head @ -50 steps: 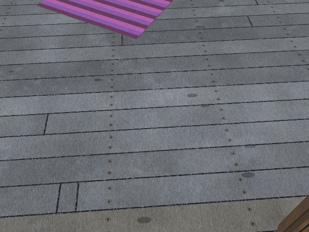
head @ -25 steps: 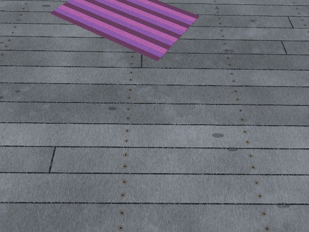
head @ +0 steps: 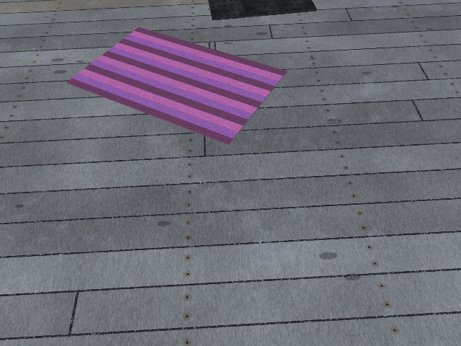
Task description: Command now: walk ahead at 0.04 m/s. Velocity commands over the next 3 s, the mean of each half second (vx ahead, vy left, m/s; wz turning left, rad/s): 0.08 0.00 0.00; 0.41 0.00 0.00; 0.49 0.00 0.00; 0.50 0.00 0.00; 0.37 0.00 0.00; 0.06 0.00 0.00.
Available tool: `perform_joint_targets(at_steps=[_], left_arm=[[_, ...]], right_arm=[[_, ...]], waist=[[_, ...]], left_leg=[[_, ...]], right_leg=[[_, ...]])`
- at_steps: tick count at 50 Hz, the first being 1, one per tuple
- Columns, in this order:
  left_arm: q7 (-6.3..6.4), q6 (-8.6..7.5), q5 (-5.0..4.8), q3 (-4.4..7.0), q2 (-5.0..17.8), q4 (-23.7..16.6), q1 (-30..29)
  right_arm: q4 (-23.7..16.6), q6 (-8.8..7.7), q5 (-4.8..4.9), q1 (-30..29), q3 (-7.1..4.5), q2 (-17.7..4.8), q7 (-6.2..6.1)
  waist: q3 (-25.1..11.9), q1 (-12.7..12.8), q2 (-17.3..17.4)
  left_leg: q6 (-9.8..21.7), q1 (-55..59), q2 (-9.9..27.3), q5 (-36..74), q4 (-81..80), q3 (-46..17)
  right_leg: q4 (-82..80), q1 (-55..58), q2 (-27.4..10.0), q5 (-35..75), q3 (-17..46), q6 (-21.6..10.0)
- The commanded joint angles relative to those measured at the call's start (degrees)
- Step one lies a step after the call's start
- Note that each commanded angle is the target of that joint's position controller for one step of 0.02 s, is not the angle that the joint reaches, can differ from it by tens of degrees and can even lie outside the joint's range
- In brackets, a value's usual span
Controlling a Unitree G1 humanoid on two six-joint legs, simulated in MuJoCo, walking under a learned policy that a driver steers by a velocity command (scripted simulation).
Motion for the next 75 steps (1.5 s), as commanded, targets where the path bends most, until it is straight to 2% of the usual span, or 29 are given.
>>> perform_joint_targets(at_steps=[1, 15, 18, 21, 23, 26, 29, 30, 31, 32, 33, 34, 35, 39, 44, 50, 53, 55, 56, 57, 58, 59, 60, 61, 62, 64, 66, 70, 75], left_arm=[[0.19, -0.95, -0.22, 1.07, 6.50, -0.77, 0.49], [0.65, 0.15, -0.27, 0.75, 6.10, 1.99, -0.50], [0.63, 0.48, -0.94, 0.83, 5.50, 3.02, 0.47], [0.12, -1.40, -1.40, 0.46, 3.82, 0.24, -3.79], [-0.72, -2.86, -1.79, 0.82, 4.72, -1.19, -6.31], [-1.68, -4.14, -2.41, 1.14, 4.92, -1.45, -5.85], [-1.92, -4.15, -1.72, 2.00, 4.10, 4.11, 5.85], [-1.85, -3.82, -1.61, 2.63, 5.08, 5.78, 11.42], [-1.40, -3.89, -1.35, 3.68, 9.25, 6.46, 17.83], [-2.17, -4.50, -1.19, 3.98, 14.35, 6.63, 22.45], [-2.33, -5.44, -0.51, 2.74, 11.65, 5.88, 18.20], [-2.53, -6.13, -0.66, 1.81, 8.90, 3.96, 13.08], [-2.90, -6.40, -0.59, 1.14, 7.58, 2.66, 9.71], [-2.61, -6.00, -0.04, 0.01, 6.11, 2.04, 10.48], [-1.17, -5.45, -0.05, 0.23, 8.00, 1.55, 13.24], [-1.05, -4.73, -1.04, 0.80, 7.92, 2.37, 17.51], [-0.91, -4.06, -1.12, 1.69, 10.12, 1.47, 15.33], [-0.99, -3.38, -0.66, 1.44, 9.66, 0.47, 13.42], [-1.26, -3.66, 0.05, 0.45, 6.48, -0.86, 15.54], [-1.99, -5.26, -0.92, -1.65, -0.95, -0.69, 21.40], [-2.20, -6.62, -2.60, -0.19, 4.98, -1.61, 14.76], [-2.08, -7.37, -3.65, 0.40, 7.16, -3.52, 9.17], [-1.46, -7.64, -3.11, 0.57, 7.37, -4.08, 6.73], [-0.96, -7.16, -2.09, 1.29, 7.40, -4.06, 6.03], [-0.91, -6.31, -1.89, 1.27, 5.90, -3.86, 8.51], [-0.80, -5.00, -1.76, 1.21, 4.08, -4.10, 9.35], [-0.58, -4.39, -1.35, 1.45, 4.83, -6.13, 4.69], [-1.10, -4.64, -0.68, 1.50, 5.05, -9.09, -3.57], [-2.62, -5.16, -1.35, 0.41, 3.87, -11.71, -13.61]], right_arm=[[-1.25, 0.21, 0.17, 1.69, -1.32, -5.98, -0.31], [1.38, 1.04, 0.45, 2.53, -1.59, -5.94, -0.73], [2.51, 1.35, 1.23, 4.30, -2.24, -7.42, -0.94], [2.88, 0.00, 2.08, 8.77, -3.62, -11.61, -1.09], [2.73, -1.80, 1.57, 9.32, -3.89, -11.44, -1.07], [1.20, -3.12, 2.25, 6.66, -3.94, -10.40, -0.50], [0.55, -2.37, 2.80, 4.07, -4.21, -10.71, -0.01], [0.28, -2.44, 2.54, 3.38, -3.73, -9.29, -0.01], [-0.89, -2.69, 1.69, 1.91, -2.58, -5.28, 0.22], [-3.54, -3.64, 1.87, 1.56, -2.09, -2.78, -0.14], [-4.01, -4.27, 3.44, 0.38, -2.67, -5.30, -0.08], [-4.39, -4.83, 4.12, -0.59, -2.82, -6.51, 0.40], [-3.68, -5.09, 3.80, -0.06, -3.10, -6.90, 0.50], [-2.97, -4.31, 2.18, -0.47, -3.81, -5.97, 0.75], [-6.49, -3.67, 2.06, -11.02, -2.74, -3.34, 1.51], [-9.93, -4.25, 2.44, -19.53, -1.80, -3.92, 3.58], [-9.65, -4.69, 2.29, -14.58, -3.05, -7.38, 3.97], [-4.15, -4.29, 2.02, 3.78, -5.61, -12.03, 3.17], [-2.16, -3.91, 1.05, 13.34, -6.75, -16.36, 2.44], [-1.39, -3.76, 0.60, 15.14, -6.19, -16.96, 2.86], [-1.52, -4.08, 1.32, 12.18, -4.84, -12.10, 3.06], [-2.47, -4.53, 1.58, 6.74, -4.14, -9.68, 2.99], [-3.44, -5.08, 1.09, 2.07, -3.59, -8.23, 3.18], [-3.56, -5.45, 0.25, -0.33, -2.96, -6.06, 3.53], [-3.13, -5.70, -0.37, -0.94, -2.66, -5.39, 3.66], [-2.21, -5.64, 0.09, 0.36, -2.45, -5.34, 3.38], [-1.65, -5.54, 0.12, 2.23, -2.74, -7.59, 2.41], [-0.88, -4.95, 0.33, 7.06, -2.93, -9.01, 0.81], [0.62, -4.31, 1.12, 13.10, -2.95, -9.53, 0.46]], waist=[[-2.62, -0.30, -3.90], [-1.07, 0.15, -0.59], [1.01, -0.28, 1.80], [7.63, -2.42, 9.24], [9.86, -2.73, 8.54], [7.51, -1.16, 5.67], [2.75, 4.17, 4.37], [1.14, 6.49, 2.55], [-0.72, 8.59, -9.43], [-3.71, 8.58, -21.44], [-1.18, 6.24, -13.98], [2.48, 4.49, -9.65], [3.88, 3.10, -6.94], [4.20, 1.43, -5.99], [5.68, 3.22, -5.00], [8.55, 4.39, -4.99], [3.50, -0.10, -7.30], [-7.28, -8.94, -7.26], [-15.75, -9.85, 1.53], [-24.40, -5.35, 15.46], [-18.44, -6.89, 10.69], [-9.54, -5.83, 7.82], [-6.06, -3.64, 1.68], [-3.17, -1.55, 0.20], [-3.49, 0.60, 2.54], [-1.60, 1.78, 3.03], [0.97, 1.42, 2.36], [2.67, -0.60, 1.63], [4.66, -4.10, 2.13]], left_leg=[[0.79, 1.39, 4.04, 10.08, -2.69, -3.41], [0.01, 2.26, 4.64, 11.79, -2.05, -3.51], [2.36, 0.39, 4.89, -15.42, -4.51, -5.32], [10.07, 1.03, 18.33, -35.44, -15.51, -24.58], [13.01, 2.02, 23.36, -29.95, -17.64, -30.79], [9.92, 5.21, 20.44, -18.30, -15.61, -22.95], [6.46, -8.00, 12.10, -10.42, -8.05, -10.55], [4.90, -11.88, 10.07, -5.72, -1.69, -7.73], [0.83, -18.62, 5.07, -3.86, 17.80, -0.96], [-0.92, -30.50, -1.21, -19.25, 34.28, -1.31], [0.34, -35.66, 3.04, -19.37, 44.27, -7.52], [1.95, -39.03, 5.94, -13.07, 46.57, -8.33], [2.54, -38.36, 7.74, -7.26, 45.23, -7.42], [0.69, -30.81, 9.44, 3.63, 33.30, -5.12], [-1.33, -28.99, 7.77, 13.94, 16.16, -2.83], [0.96, -26.80, 6.13, 15.64, 6.50, -1.66], [3.52, -16.87, 2.89, 10.36, 5.35, 0.25], [6.86, 8.10, 1.64, 11.09, 6.37, 0.36], [11.60, 27.35, 14.59, 5.16, 6.10, -17.00], [19.02, 38.14, 25.44, -7.65, -4.98, -45.03], [15.78, 34.08, 22.63, -12.05, -9.40, -44.57], [13.21, 25.35, 21.02, -7.09, -10.09, -34.97], [11.90, 16.01, 19.35, -0.28, -11.39, -28.54], [10.80, 8.54, 17.19, 5.47, -12.80, -23.15], [11.18, 4.38, 16.41, 6.87, -14.20, -20.52], [11.64, 0.35, 15.10, 6.61, -17.02, -16.87], [12.07, -0.82, 15.14, 6.93, -19.50, -15.06], [10.54, 2.71, 13.74, 10.75, -20.36, -11.03], [8.81, 7.01, 12.84, 11.76, -19.40, -6.88]], right_leg=[[-3.48, 3.76, -1.75, 14.39, 1.81, -2.93], [-3.11, 5.15, -0.38, 13.76, 0.55, -3.10], [0.35, 1.16, 3.34, -10.38, -3.28, -3.79], [13.09, -11.72, 3.52, -13.76, -5.23, -4.71], [21.35, -17.57, -0.26, -14.74, -1.31, -5.94], [14.84, -16.46, -2.52, -15.29, -0.86, -6.98], [1.89, 9.94, 4.56, 0.63, -8.75, -4.90], [0.88, 16.60, 4.28, 0.40, -7.12, -5.13], [-7.13, 22.24, -6.74, -5.22, 9.22, -8.83], [-17.37, 27.78, -18.86, -11.02, 35.44, -17.68], [-17.80, 24.30, -21.24, -19.93, 39.10, -19.72], [-17.77, 21.63, -19.11, -21.61, 33.33, -17.45], [-18.34, 18.93, -16.37, -17.49, 26.83, -14.99], [-20.41, 13.77, -10.51, 6.07, 11.21, -11.73], [-22.08, 12.66, -8.74, 14.91, 4.10, -11.71], [-20.90, 18.21, -11.15, 18.13, 1.27, -11.76], [-12.63, 22.34, -12.28, 40.21, -0.04, -10.25], [8.61, 14.66, -8.49, 48.78, -3.02, -7.46], [28.59, -2.34, -3.30, 27.30, -4.76, -5.34], [45.52, -17.48, 6.74, -18.17, 1.77, -3.11], [51.51, -23.81, 3.94, -18.35, 7.16, -4.43], [51.46, -27.15, 0.90, -13.69, 4.82, -5.33], [48.29, -24.31, -2.14, -8.07, 3.92, -5.74], [45.44, -21.18, -4.03, -4.99, 3.37, -6.03], [43.75, -17.46, -5.46, -3.39, 3.99, -6.14], [39.29, -16.31, -6.59, -3.53, 3.61, -5.74], [33.75, -20.23, -7.36, 0.41, 2.88, -4.39], [19.57, -25.34, -6.46, 13.87, 1.77, -2.52], [5.86, -21.96, -2.89, 20.48, -1.63, -2.49]])
Next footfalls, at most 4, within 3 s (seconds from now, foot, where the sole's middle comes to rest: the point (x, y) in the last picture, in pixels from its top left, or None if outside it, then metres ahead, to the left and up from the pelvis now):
0.62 right None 0.12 -0.16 -0.78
1.10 left None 0.49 0.07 -0.78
1.66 right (298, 253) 0.82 -0.17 -0.78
2.22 left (227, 180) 1.14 0.07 -0.78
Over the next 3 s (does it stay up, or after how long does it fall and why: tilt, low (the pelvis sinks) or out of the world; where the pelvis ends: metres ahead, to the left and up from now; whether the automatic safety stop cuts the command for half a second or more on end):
stays up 1.15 -0.05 0.00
